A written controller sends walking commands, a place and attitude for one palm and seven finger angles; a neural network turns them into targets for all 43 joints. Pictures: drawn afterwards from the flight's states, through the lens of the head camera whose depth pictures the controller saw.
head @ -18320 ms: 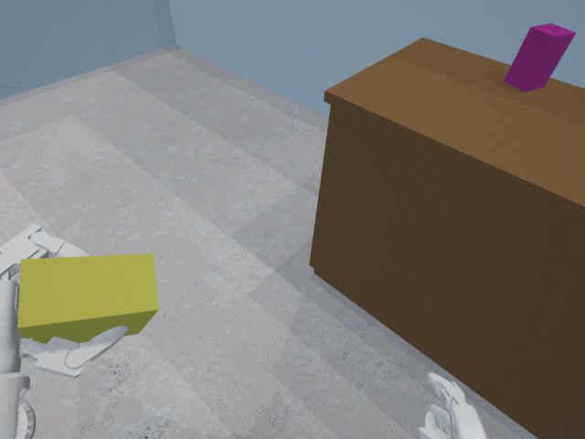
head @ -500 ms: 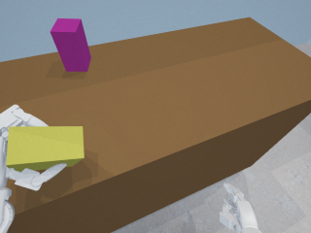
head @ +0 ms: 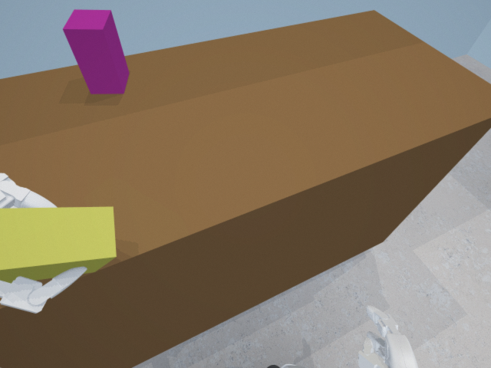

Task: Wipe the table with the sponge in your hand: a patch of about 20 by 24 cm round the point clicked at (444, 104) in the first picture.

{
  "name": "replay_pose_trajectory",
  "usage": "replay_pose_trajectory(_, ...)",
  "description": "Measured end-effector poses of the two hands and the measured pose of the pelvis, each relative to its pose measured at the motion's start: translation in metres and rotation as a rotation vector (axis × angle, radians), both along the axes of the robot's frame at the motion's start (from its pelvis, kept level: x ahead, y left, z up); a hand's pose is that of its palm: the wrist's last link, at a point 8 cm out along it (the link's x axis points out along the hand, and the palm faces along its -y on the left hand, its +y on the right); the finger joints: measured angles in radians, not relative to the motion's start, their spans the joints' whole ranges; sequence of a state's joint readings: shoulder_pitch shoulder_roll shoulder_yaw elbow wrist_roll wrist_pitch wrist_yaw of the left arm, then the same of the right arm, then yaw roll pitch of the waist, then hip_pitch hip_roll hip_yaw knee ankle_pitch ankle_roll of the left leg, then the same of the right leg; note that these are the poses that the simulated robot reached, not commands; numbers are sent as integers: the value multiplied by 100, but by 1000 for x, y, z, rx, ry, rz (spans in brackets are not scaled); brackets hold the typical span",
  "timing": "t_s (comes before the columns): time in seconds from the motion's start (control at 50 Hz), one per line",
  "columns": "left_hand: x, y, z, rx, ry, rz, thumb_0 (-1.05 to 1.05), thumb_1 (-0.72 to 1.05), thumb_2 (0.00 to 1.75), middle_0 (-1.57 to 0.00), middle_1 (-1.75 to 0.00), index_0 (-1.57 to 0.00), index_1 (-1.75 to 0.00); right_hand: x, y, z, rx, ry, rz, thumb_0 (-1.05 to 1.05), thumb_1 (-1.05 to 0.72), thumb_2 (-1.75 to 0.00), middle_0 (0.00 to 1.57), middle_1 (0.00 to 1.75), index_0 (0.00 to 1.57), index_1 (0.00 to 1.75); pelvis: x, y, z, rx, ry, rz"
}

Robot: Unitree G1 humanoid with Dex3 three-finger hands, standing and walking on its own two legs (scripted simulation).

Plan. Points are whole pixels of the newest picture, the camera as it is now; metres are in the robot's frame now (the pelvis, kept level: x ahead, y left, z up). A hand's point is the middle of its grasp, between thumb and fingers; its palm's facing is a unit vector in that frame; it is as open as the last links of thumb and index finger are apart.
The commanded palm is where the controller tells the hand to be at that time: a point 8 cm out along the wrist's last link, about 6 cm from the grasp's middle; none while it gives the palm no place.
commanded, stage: come to a stop and stand still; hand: left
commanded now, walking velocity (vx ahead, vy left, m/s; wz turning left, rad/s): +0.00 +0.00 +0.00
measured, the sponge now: (69, 245) +0.23 +0.23 +0.14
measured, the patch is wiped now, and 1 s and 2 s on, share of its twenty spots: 0.00 0.00 0.00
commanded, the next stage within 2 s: look again from close up in 0.90 s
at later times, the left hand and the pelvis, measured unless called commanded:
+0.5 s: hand (17, 191) +0.26 +0.27 +0.20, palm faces +0.43 -0.81 -0.38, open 9.9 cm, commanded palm +0.18 +0.29 +0.18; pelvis +0.02 +0.02 +0.00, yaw -2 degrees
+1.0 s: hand (47, 224) +0.25 +0.25 +0.16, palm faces +0.39 -0.84 -0.38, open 9.9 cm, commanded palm +0.19 +0.29 +0.18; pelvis +0.03 +0.01 +0.00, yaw -1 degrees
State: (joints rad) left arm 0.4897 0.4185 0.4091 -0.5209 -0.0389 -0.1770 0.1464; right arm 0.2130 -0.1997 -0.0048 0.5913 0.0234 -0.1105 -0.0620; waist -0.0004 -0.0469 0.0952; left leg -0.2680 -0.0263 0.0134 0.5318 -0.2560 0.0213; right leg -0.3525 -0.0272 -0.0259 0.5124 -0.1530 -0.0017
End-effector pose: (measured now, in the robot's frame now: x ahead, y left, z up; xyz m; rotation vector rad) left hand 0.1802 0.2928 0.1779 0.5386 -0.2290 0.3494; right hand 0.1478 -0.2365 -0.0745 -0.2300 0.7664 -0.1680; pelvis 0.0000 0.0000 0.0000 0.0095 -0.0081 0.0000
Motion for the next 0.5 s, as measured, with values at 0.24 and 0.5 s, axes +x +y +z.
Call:
replay_pose_trajectory(0.24, -5, -6, -3, -85, -54, 4, -1, -48, 102, -77, -134, -77, -135, -1, 17, 3, 30, -31, 55, 1, -90, -90, 20, 30, 20, 30, -1, 5, 2, -31, -27, 1)
replay_pose_trajectory(0.5, 40, 21, 30, 14, -212, -46, -1, -48, 102, -77, -134, -77, -135, 19, 24, 13, 35, -85, 122, 1, -90, -90, 20, 30, 20, 30, 16, 15, 0, -19, 22, -33)
